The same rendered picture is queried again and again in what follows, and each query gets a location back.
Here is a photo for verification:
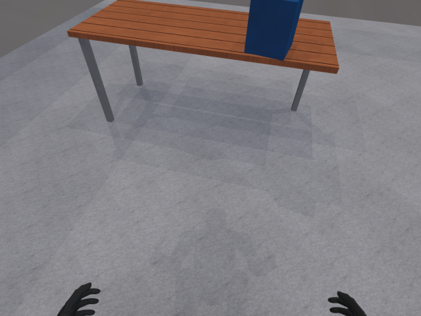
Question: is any table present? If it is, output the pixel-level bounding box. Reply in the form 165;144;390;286
67;0;339;122

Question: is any carton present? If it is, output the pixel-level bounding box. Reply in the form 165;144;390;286
244;0;303;61

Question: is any left robot hand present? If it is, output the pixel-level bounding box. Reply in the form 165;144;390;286
57;282;100;316

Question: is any right robot hand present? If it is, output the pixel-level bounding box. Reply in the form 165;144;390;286
328;291;367;316

